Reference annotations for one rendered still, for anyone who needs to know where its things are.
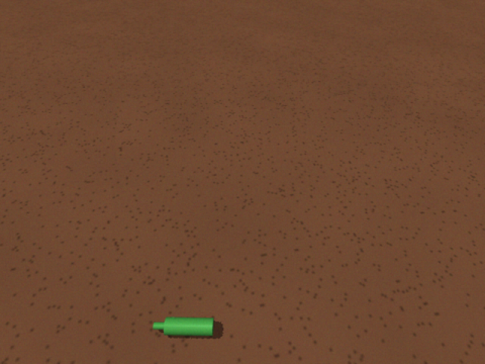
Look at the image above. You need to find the bottle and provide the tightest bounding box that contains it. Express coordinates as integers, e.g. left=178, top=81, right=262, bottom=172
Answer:
left=153, top=317, right=214, bottom=336

